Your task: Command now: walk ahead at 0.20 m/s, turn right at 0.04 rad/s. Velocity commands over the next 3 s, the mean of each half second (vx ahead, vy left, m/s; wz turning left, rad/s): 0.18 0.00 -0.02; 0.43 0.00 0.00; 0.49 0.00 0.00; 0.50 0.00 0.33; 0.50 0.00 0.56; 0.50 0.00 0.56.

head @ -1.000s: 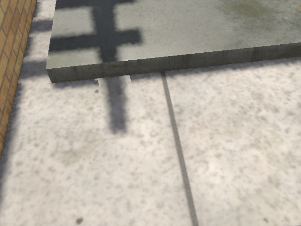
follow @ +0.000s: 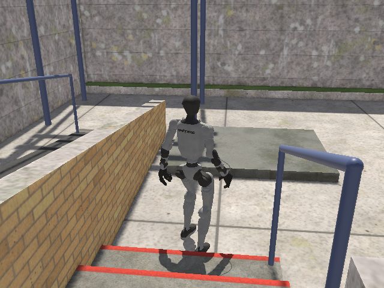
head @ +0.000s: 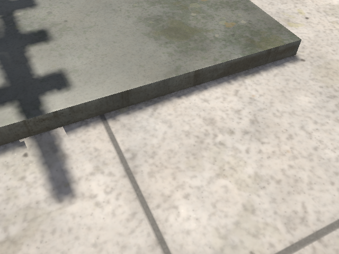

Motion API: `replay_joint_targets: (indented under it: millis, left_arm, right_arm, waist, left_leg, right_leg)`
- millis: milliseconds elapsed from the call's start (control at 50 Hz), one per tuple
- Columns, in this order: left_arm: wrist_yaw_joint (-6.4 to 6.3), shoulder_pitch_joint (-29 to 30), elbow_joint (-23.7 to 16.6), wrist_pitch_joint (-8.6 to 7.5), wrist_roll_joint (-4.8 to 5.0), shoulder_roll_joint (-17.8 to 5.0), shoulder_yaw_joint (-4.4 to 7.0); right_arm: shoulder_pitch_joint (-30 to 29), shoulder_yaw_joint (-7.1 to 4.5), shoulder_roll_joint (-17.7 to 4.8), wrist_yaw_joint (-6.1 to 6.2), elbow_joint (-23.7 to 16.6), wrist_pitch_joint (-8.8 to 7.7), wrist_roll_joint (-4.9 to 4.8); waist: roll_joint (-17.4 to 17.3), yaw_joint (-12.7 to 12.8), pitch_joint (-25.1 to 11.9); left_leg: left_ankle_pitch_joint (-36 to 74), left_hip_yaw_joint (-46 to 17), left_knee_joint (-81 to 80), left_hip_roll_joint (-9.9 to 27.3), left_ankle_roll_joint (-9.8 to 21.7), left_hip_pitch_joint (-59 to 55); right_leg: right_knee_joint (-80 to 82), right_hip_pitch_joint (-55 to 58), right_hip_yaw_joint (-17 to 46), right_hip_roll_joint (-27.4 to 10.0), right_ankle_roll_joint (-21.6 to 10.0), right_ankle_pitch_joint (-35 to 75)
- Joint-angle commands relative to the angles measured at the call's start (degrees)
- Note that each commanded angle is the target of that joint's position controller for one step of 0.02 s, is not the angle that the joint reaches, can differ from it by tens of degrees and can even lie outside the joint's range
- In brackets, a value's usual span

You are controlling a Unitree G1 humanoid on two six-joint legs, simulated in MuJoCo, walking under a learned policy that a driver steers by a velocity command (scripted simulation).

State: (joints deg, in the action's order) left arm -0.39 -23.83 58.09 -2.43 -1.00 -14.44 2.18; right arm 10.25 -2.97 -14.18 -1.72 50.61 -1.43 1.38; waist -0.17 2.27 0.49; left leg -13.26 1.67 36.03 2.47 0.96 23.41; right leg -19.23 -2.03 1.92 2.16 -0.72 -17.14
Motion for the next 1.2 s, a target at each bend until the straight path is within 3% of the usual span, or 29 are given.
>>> replay_joint_targets:
  millis: [20,40,60,80,100,140,180,200,260,300,340,360,400,440,600,640,680,700,720,740,760,780,800,860,900,1000,1100,1160,1200]
  left_arm:
    - [-0.44,2.3,-2.0,-0.50,0.18,-7.2,1.09]
    - [-0.50,2.0,-2.4,-0.75,-0.14,-4.8,0.44]
    - [-0.61,-1.3,-3.9,-0.93,0.38,0.2,-0.77]
    - [-0.98,-0.4,-3.0,0.19,-0.74,-6.1,0.93]
    - [-0.77,0.4,-2.3,0.83,-0.89,-5.7,0.99]
    - [-0.09,2.1,-1.0,1.32,-0.77,-2.3,0.22]
    - [0.04,0.8,0.7,2.01,-1.19,-1.6,0.03]
    - [0.00,0.2,1.3,2.33,-0.94,-1.3,-0.07]
    - [-0.43,2.9,1.8,3.28,-0.78,-0.8,-0.45]
    - [-0.35,6.8,1.1,3.39,-1.46,-1.8,-0.40]
    - [0.33,12.5,-0.6,3.04,-1.74,-3.1,-0.05]
    - [0.64,14.8,-1.4,2.74,-1.58,-3.0,0.02]
    - [0.89,16.7,-2.1,1.97,-1.23,-1.8,-0.12]
    - [1.03,17.8,-2.5,1.28,-1.09,-0.9,-0.19]
    - [1.35,24.9,-6.3,-0.11,-0.75,-0.5,-0.10]
    - [1.36,24.6,-6.6,-0.43,-0.12,-1.1,0.13]
    - [1.17,18.6,-4.8,-0.79,-0.16,-0.9,0.44]
    - [0.63,12.2,-2.6,-1.30,-0.24,-2.4,1.24]
    - [-0.24,2.3,-0.3,-2.06,-1.02,-7.0,2.72]
    - [-0.56,-4.5,0.8,-2.05,-1.07,-13.4,3.96]
    - [-0.47,-2.3,1.1,-1.46,-0.16,-11.6,3.60]
    - [-0.01,3.7,-0.7,-1.45,0.03,-7.9,2.65]
    - [0.44,7.5,-1.6,-1.88,0.11,-5.0,1.98]
    - [0.08,7.1,-1.0,-3.23,0.35,-1.0,0.65]
    - [-0.14,3.1,0.8,-3.81,0.55,-1.7,0.58]
    - [-0.27,-1.9,2.3,-3.77,0.38,-1.8,-0.01]
    - [-0.72,-6.2,3.9,-3.67,0.02,-2.3,-0.24]
    - [-1.10,-5.3,4.2,-3.52,-0.30,-3.3,-0.02]
    - [-1.12,-3.9,4.1,-3.35,-0.52,-4.5,0.36]
  right_arm:
    - [7.8,-0.76,-3.1,1.28,0.6,-1.57,0.09]
    - [12.8,-1.46,-6.1,1.77,1.9,-2.57,0.90]
    - [16.4,-3.07,-15.3,2.14,1.9,-2.55,0.52]
    - [17.7,-2.82,-13.8,1.94,3.5,-1.58,-1.40]
    - [12.9,-1.63,-10.0,1.69,2.3,-1.33,-1.48]
    - [5.1,-0.08,-4.4,1.68,0.5,-1.55,-0.74]
    - [4.8,0.88,-2.1,2.18,1.7,-2.24,-0.42]
    - [5.4,1.30,-1.4,2.29,2.4,-2.64,-0.45]
    - [6.5,2.09,-1.8,2.78,4.1,-2.98,-0.57]
    - [10.3,1.09,-4.6,2.65,5.6,-2.28,-0.64]
    - [13.2,0.73,-4.4,2.51,6.6,-1.60,-0.48]
    - [13.8,0.62,-4.2,2.54,6.8,-1.54,-0.49]
    - [15.4,0.62,-3.5,2.61,7.7,-1.80,-0.34]
    - [16.4,0.44,-3.3,2.66,8.5,-2.41,-0.25]
    - [19.4,-0.09,-3.6,2.69,10.7,-3.15,-0.09]
    - [18.0,-0.57,-4.8,2.27,10.5,-2.89,-0.01]
    - [15.4,-0.77,-5.2,1.94,10.2,-2.73,-0.53]
    - [14.8,-0.51,-4.6,1.83,9.9,-2.96,-0.59]
    - [12.7,0.17,-2.6,1.59,8.3,-3.24,-0.71]
    - [13.1,0.91,1.3,1.04,5.6,-3.38,-0.47]
    - [12.3,-0.79,-4.3,1.15,6.0,-2.73,0.73]
    - [10.4,-0.99,-4.2,0.68,5.8,-2.70,0.69]
    - [9.5,-0.80,-2.8,0.22,6.0,-2.84,0.31]
    - [9.7,-0.73,-1.1,-0.09,7.0,-1.63,0.87]
    - [7.2,-0.87,-1.1,-0.19,6.1,-0.93,0.96]
    - [-5.4,-0.18,-0.5,-0.34,1.5,-0.42,0.50]
    - [-14.0,0.90,0.0,-0.18,-1.7,-0.78,-0.11]
    - [-12.3,0.46,-1.4,0.29,-2.0,-1.39,-0.11]
    - [-1.8,-0.70,-3.3,1.15,1.2,-2.04,-0.26]
  waist:
    - [2.8,-5.9,2.1]
    - [-2.2,-7.7,-0.7]
    - [-17.2,-6.8,-4.5]
    - [-13.6,-7.0,-4.6]
    - [-8.6,-4.5,-0.9]
    - [-6.3,-1.9,1.6]
    - [-5.9,-0.5,0.0]
    - [-5.3,0.0,-1.3]
    - [-5.5,0.0,-1.9]
    - [-7.2,-2.4,-1.5]
    - [-6.6,-4.2,1.9]
    - [-6.0,-4.6,3.8]
    - [-2.9,-4.6,4.9]
    - [-2.0,-4.7,4.5]
    - [-4.6,-5.9,4.9]
    - [-5.7,-5.0,5.3]
    - [-5.0,-1.5,4.2]
    - [-2.8,1.1,1.6]
    - [4.6,5.3,-3.7]
    - [16.8,5.3,-7.7]
    - [9.7,3.7,-5.2]
    - [4.7,0.8,0.0]
    - [3.2,-0.9,2.6]
    - [4.2,-3.7,3.0]
    - [4.1,-3.9,2.9]
    - [3.8,-2.0,5.5]
    - [4.2,0.1,6.8]
    - [4.7,-2.0,5.7]
    - [5.2,-6.5,0.0]
  left_leg:
    - [3.2,1.5,-8.9,-3.2,1.1,-17.9]
    - [2.9,-6.8,-14.0,4.2,1.9,-24.2]
    - [8.3,-26.5,-20.1,18.8,7.0,-31.1]
    - [11.8,-32.3,-21.0,21.5,11.2,-27.0]
    - [12.2,-27.1,-20.8,18.6,11.1,-23.2]
    - [16.8,-16.2,-22.4,12.5,8.4,-17.2]
    - [32.3,-9.8,-21.0,9.9,8.3,-14.7]
    - [37.3,-7.8,-20.1,9.5,8.6,-14.3]
    - [38.2,-6.1,-19.4,9.2,9.0,-13.6]
    - [17.0,-9.7,-22.6,9.8,10.1,-15.0]
    - [-8.0,-15.9,-28.2,11.8,11.6,-16.5]
    - [-12.1,-18.0,-30.0,12.7,12.0,-17.5]
    - [-10.7,-19.0,-30.9,13.7,12.9,-20.2]
    - [-8.0,-17.8,-30.6,13.3,13.1,-22.2]
    - [-1.2,-13.9,-27.5,11.9,12.8,-21.8]
    - [0.6,-12.4,-26.0,11.4,11.8,-18.4]
    - [4.4,-9.3,-20.6,9.6,9.8,-12.3]
    - [9.2,-6.5,-13.6,7.1,8.1,-7.5]
    - [7.5,-1.2,1.8,2.5,5.7,-0.6]
    - [-16.1,4.3,20.5,-4.9,3.4,15.4]
    - [-17.3,-1.3,29.6,-3.5,4.5,19.5]
    - [-11.3,-3.4,31.6,-0.1,5.3,20.8]
    - [-6.5,-3.6,29.9,1.5,4.9,18.5]
    - [-0.7,-2.1,25.8,2.7,2.5,12.7]
    - [1.1,-1.0,24.7,2.4,1.4,13.8]
    - [7.8,1.6,14.2,1.9,-0.1,16.8]
    - [11.1,4.2,1.6,-0.4,2.1,12.9]
    - [6.5,5.0,-2.2,-2.4,5.2,7.4]
    - [3.2,5.7,-4.7,-5.7,7.5,-4.7]
  right_leg:
    - [-3.7,-14.3,7.5,-10.6,-7.0,14.2]
    - [-14.3,-16.8,2.9,-6.1,-4.9,10.3]
    - [-28.9,-27.4,-4.7,1.8,-2.2,-10.0]
    - [-36.6,-28.8,-1.7,1.4,-2.3,-19.2]
    - [-39.7,-28.9,0.3,-0.7,-2.8,-15.9]
    - [-36.8,-25.7,0.0,-4.0,-2.2,-7.4]
    - [-35.8,-20.3,-1.1,-3.6,-1.2,-2.5]
    - [-34.4,-18.2,-1.2,-3.4,-0.8,-1.4]
    - [-28.0,-16.7,-1.4,-3.0,-0.1,-0.3]
    - [-27.6,-19.9,-3.2,-2.6,-0.7,-1.2]
    - [-27.9,-26.7,-2.6,-4.0,-1.2,-0.6]
    - [-27.4,-29.8,-2.3,-4.6,-1.1,0.1]
    - [-26.3,-32.7,-2.1,-5.2,-1.0,1.1]
    - [-25.0,-33.4,-2.3,-5.2,-1.0,1.8]
    - [-17.8,-30.4,-5.4,-4.4,-0.9,1.8]
    - [-14.3,-24.6,-6.5,-3.5,-1.7,1.3]
    - [-8.0,-12.2,-8.5,-1.5,-2.6,5.1]
    - [-5.8,-1.6,-7.1,-1.1,-3.3,4.8]
    - [-0.9,9.7,4.3,-9.8,-5.6,-3.6]
    - [7.9,19.6,28.6,-24.7,-10.9,-14.5]
    - [8.8,14.8,33.4,-25.6,-13.6,-16.8]
    - [8.3,9.6,26.7,-22.8,-12.7,-14.8]
    - [9.7,3.9,20.5,-19.7,-11.2,-8.2]
    - [10.9,-0.7,9.4,-14.1,-8.8,10.7]
    - [10.1,0.0,6.4,-13.5,-9.3,21.6]
    - [10.7,0.3,2.3,-12.2,-9.7,31.3]
    - [10.5,4.6,0.6,-13.1,-9.6,36.7]
    - [5.4,8.6,-0.7,-14.5,-9.1,49.7]
    - [-7.2,9.4,-1.9,-13.9,-7.9,61.4]
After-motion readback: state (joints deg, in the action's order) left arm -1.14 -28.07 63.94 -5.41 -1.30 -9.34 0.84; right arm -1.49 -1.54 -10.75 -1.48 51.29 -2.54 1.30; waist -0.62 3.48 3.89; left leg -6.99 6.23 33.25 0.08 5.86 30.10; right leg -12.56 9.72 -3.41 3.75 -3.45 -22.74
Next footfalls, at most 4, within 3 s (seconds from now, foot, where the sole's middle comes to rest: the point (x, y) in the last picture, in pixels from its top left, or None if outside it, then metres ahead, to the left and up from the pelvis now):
0.04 left None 0.12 0.11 -0.78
0.72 right None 0.27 -0.10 -0.78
1.22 left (166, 232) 0.60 0.05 -0.78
1.78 right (206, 170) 0.92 -0.13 -0.78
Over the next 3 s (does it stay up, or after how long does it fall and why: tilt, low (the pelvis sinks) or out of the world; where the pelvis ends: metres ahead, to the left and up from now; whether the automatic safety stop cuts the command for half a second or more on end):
stays up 1.36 0.17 0.02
